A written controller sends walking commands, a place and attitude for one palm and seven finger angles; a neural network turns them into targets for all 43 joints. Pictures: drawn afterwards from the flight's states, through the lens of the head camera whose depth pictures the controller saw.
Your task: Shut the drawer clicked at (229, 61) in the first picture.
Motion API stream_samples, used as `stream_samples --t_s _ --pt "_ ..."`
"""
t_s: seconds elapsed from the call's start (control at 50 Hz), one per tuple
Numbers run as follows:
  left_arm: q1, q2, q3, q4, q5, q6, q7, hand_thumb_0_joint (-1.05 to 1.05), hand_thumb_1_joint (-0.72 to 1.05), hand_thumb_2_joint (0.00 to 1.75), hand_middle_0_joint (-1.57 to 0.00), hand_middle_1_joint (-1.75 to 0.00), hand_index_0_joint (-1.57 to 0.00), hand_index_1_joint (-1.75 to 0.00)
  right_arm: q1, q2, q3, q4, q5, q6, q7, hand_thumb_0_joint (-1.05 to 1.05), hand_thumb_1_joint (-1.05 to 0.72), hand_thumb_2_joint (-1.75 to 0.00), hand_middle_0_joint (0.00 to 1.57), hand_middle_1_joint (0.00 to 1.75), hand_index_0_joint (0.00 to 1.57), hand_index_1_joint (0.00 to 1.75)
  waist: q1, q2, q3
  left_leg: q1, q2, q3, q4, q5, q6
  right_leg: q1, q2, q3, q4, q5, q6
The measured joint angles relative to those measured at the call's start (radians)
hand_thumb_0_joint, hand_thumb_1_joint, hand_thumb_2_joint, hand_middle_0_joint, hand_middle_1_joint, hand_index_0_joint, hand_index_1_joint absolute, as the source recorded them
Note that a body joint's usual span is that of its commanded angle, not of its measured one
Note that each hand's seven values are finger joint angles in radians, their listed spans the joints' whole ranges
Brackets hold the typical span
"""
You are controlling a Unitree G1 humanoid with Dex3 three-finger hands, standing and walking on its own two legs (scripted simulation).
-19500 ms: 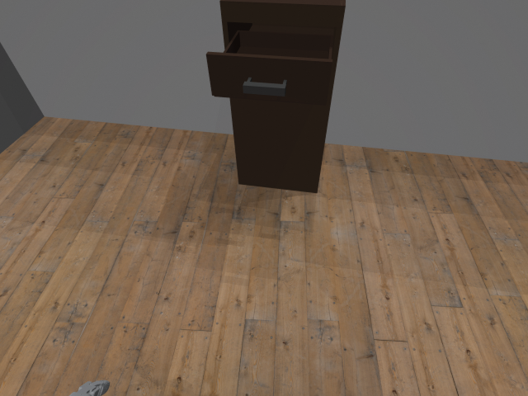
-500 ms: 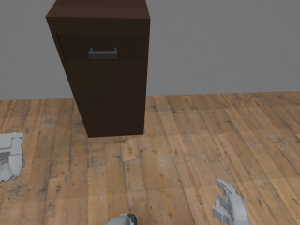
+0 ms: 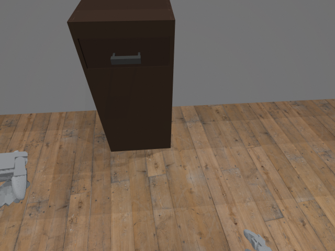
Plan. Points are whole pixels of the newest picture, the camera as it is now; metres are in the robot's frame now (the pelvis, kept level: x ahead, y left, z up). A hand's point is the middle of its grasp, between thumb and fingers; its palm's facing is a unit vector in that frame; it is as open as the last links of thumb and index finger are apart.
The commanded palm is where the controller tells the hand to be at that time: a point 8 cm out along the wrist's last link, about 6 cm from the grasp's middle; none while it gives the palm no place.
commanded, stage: let the arm hang, fingers relaxed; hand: left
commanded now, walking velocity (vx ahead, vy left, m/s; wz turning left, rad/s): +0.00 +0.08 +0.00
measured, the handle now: (126, 57) +0.88 +0.23 +0.01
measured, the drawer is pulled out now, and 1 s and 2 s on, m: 0.00 0.00 0.00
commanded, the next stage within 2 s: look to check the result in 1.20 s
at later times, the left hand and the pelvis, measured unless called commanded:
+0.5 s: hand out of the picture +0.06 +0.20 -0.15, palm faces +0.17 -0.95 -0.24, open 3.6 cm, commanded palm none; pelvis +0.01 +0.00 +0.00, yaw +7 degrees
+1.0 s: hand out of the picture -0.02 +0.17 -0.16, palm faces +0.12 -0.98 -0.18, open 7.3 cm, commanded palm none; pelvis +0.00 +0.01 +0.02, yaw +5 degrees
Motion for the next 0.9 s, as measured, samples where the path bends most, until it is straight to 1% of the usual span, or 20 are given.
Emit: stream_samples --t_s 0.04,0.06,0.1,0.12,0.14,0.16,0.18,0.22,0.26,0.28,0.3,0.34,0.36,0.4,0.44,0.46,0.48,0.56,0.76,0.9 --pt "-0.042 -0.033 -0.009 0.07 0.001 0.01 -0.001 0.01 0.88 0.9 -1.4 -1.6 -1.41 -1.59 -0.015 -0.022 -0.011 0.038 0.002 0.015 -0.003 0.01 -0.9 -0.9 0.21 0.3 0.21 0.3 0.008 0.007 -0.001 -0.035 -0.009 0.019 0.083 0.018 0.001 0.019 -0.011 -0.004 -0.008 -0.008 0.007" --pt "-0.052 -0.053 -0.011 0.097 0.0 0.016 0.001 0.01 0.88 0.9 -1.4 -1.6 -1.41 -1.59 -0.015 -0.03 -0.013 0.046 0.004 0.018 -0.007 0.01 -0.9 -0.9 0.21 0.3 0.21 0.3 0.011 0.004 -0.008 -0.032 -0.007 0.036 0.069 0.029 0.002 0.027 -0.017 0.0 -0.018 -0.013 0.01" --pt "-0.054 -0.088 -0.017 0.122 -0.002 0.028 0.008 0.01 0.88 0.9 -1.4 -1.6 -1.41 -1.59 -0.011 -0.041 -0.016 0.045 0.005 0.013 -0.016 0.01 -0.9 -0.9 0.21 0.3 0.21 0.3 0.012 -0.012 -0.02 0.008 0.0 0.065 -0.041 0.047 0.01 0.042 -0.026 0.005 -0.033 -0.017 0.015" --pt "-0.079 -0.098 -0.038 0.169 0.017 0.028 -0.004 0.01 0.88 0.9 -1.4 -1.6 -1.41 -1.59 -0.008 -0.051 -0.029 0.057 0.001 -0.01 0.001 0.01 -0.9 -0.9 0.21 0.3 0.2 0.3 0.009 -0.013 -0.031 0.03 0.003 0.074 -0.114 0.059 0.011 0.036 -0.04 -0.009 -0.019 -0.032 0.017" --pt "-0.125 -0.107 -0.073 0.247 0.031 0.054 -0.028 0.01 0.89 0.9 -1.4 -1.6 -1.41 -1.59 -0.003 -0.07 -0.041 0.058 -0.001 -0.013 0.023 0.01 -0.9 -0.9 0.21 0.3 0.2 0.3 0.008 -0.003 -0.043 0.047 0.006 0.068 -0.184 0.1 0.012 0.017 -0.051 -0.026 0.017 -0.054 0.021" --pt "-0.174 -0.125 -0.111 0.341 0.039 0.097 -0.053 0.0 0.89 0.9 -1.4 -1.59 -1.4 -1.59 -0.002 -0.096 -0.048 0.052 -0.004 -0.003 0.04 0.01 -0.9 -0.9 0.21 0.3 0.2 0.3 0.005 0.027 -0.055 0.055 0.016 0.035 -0.245 0.126 0.025 -0.018 -0.046 -0.039 0.077 -0.096 0.033" --pt "-0.229 -0.143 -0.143 0.459 0.044 0.143 -0.071 0.0 0.89 0.9 -1.39 -1.59 -1.39 -1.58 -0.018 -0.107 -0.054 0.064 -0.011 0.012 0.048 0.01 -0.9 -0.9 0.21 0.3 0.2 0.3 -0.005 0.032 -0.056 0.029 0.004 0.024 -0.222 0.116 0.019 -0.058 -0.052 -0.027 0.151 -0.159 0.047" --pt "-0.325 -0.179 -0.199 0.717 0.053 0.233 -0.098 0.0 0.9 0.91 -1.36 -1.56 -1.36 -1.56 -0.05 -0.102 -0.049 0.087 -0.03 0.043 0.051 0.01 -0.9 -0.9 0.2 0.3 0.2 0.3 -0.018 0.009 -0.037 0.003 -0.03 0.031 -0.18 0.094 0.004 -0.117 -0.05 0.045 0.267 -0.246 0.054" --pt "-0.384 -0.213 -0.258 0.936 0.058 0.285 -0.117 0.0 0.9 0.9 -1.31 -1.52 -1.32 -1.52 -0.058 -0.083 -0.03 0.099 -0.042 0.053 0.049 0.01 -0.9 -0.9 0.2 0.3 0.2 0.3 -0.03 -0.021 -0.013 0.006 -0.053 0.031 -0.185 0.098 -0.009 -0.113 -0.04 0.081 0.243 -0.226 0.058" --pt "-0.399 -0.233 -0.291 1.025 0.059 0.296 -0.125 0.01 0.9 0.9 -1.29 -1.49 -1.29 -1.49 -0.058 -0.074 -0.022 0.105 -0.04 0.057 0.049 0.01 -0.9 -0.9 0.2 0.3 0.2 0.3 -0.032 -0.029 0.003 0.013 -0.056 0.027 -0.188 0.102 -0.016 -0.098 -0.034 0.087 0.209 -0.119 0.052" --pt "-0.402 -0.257 -0.326 1.104 0.061 0.299 -0.131 0.01 0.91 0.9 -1.26 -1.47 -1.26 -1.46 -0.057 -0.066 -0.018 0.116 -0.034 0.063 0.048 0.01 -0.9 -0.9 0.2 0.3 0.2 0.3 -0.03 -0.029 0.017 0.022 -0.051 0.018 -0.189 0.103 -0.021 -0.086 -0.027 0.08 0.198 -0.082 0.039" --pt "-0.384 -0.298 -0.386 1.23 0.058 0.289 -0.138 0.01 0.91 0.9 -1.19 -1.41 -1.2 -1.4 -0.047 -0.047 -0.018 0.144 -0.021 0.083 0.047 0.01 -0.9 -0.9 0.2 0.3 0.2 0.3 -0.026 -0.032 0.027 0.033 -0.049 0.001 -0.177 0.029 -0.016 -0.056 -0.017 0.064 0.169 -0.102 0.011" --pt "-0.381 -0.31 -0.37 1.257 0.051 0.264 -0.114 0.01 0.9 0.9 -1.17 -1.4 -1.16 -1.36 -0.037 -0.036 -0.022 0.159 -0.018 0.091 0.045 0.0 -0.9 -0.9 0.2 0.3 0.2 0.3 -0.018 -0.03 0.028 0.033 -0.045 -0.01 -0.162 -0.006 -0.012 -0.043 -0.01 0.049 0.144 -0.106 0.003" --pt "-0.393 -0.293 -0.359 1.302 0.05 0.242 -0.109 0.02 0.9 0.9 -1.1 -1.38 -1.1 -1.29 -0.02 -0.021 -0.025 0.194 -0.015 0.105 0.045 0.0 -0.9 -0.9 0.2 0.3 0.2 0.3 0.006 -0.028 0.033 0.047 -0.038 -0.012 -0.144 -0.015 -0.007 -0.017 0.003 0.028 0.088 -0.088 -0.005" --pt "-0.397 -0.269 -0.359 1.356 0.052 0.238 -0.114 0.02 0.9 0.9 -1.03 -1.31 -1.03 -1.21 -0.011 -0.009 -0.028 0.223 -0.015 0.111 0.045 0.0 -0.9 -0.9 0.2 0.3 0.2 0.3 0.015 -0.024 0.034 0.088 -0.032 0.001 -0.192 0.035 -0.003 0.0 0.014 0.018 0.041 -0.06 -0.006" --pt "-0.396 -0.26 -0.36 1.384 0.05 0.239 -0.114 0.02 0.9 0.9 -1.0 -1.26 -0.99 -1.17 -0.005 -0.006 -0.029 0.234 -0.013 0.108 0.045 0.0 -0.9 -0.9 0.2 0.3 0.2 0.3 0.014 -0.017 0.032 0.12 -0.027 0.004 -0.251 0.095 -0.001 0.005 0.02 0.012 0.027 -0.052 -0.005" --pt "-0.398 -0.25 -0.36 1.415 0.047 0.242 -0.114 0.01 0.9 0.9 -0.96 -1.22 -0.95 -1.13 -0.004 -0.001 -0.033 0.249 -0.012 0.103 0.04 0.0 -0.91 -0.9 0.2 0.3 0.2 0.3 0.012 -0.019 0.034 0.139 -0.028 0.005 -0.287 0.097 -0.003 0.011 0.019 0.011 0.016 -0.047 -0.002" --pt "-0.398 -0.239 -0.367 1.525 0.039 0.26 -0.112 0.01 0.9 0.9 -0.8 -1.02 -0.8 -0.96 -0.003 -0.001 -0.029 0.301 -0.011 0.096 0.026 0.0 -0.92 -0.9 0.2 0.3 0.2 0.3 0.024 -0.022 0.043 0.19 -0.034 0.026 -0.369 0.115 0.007 0.058 0.016 0.033 -0.073 0.004 0.01" --pt "-0.388 -0.278 -0.401 1.69 0.034 0.256 -0.12 0.01 0.9 0.9 -0.41 -0.55 -0.41 -0.54 0.01 -0.002 -0.017 0.398 -0.006 0.092 0.022 0.0 -0.92 -0.9 0.2 0.3 0.2 0.3 0.026 0.002 0.029 0.26 -0.045 0.047 -0.494 0.186 0.02 0.122 0.01 0.055 -0.195 0.077 0.022" --pt "-0.389 -0.306 -0.406 1.742 0.033 0.249 -0.118 0.0 0.9 0.9 -0.25 -0.37 -0.26 -0.36 0.038 0.024 -0.011 0.445 -0.006 0.089 0.02 0.0 -0.91 -0.9 0.2 0.3 0.2 0.3 0.02 -0.003 0.025 0.271 -0.048 0.056 -0.511 0.196 0.024 0.128 0.008 0.064 -0.206 0.088 0.025"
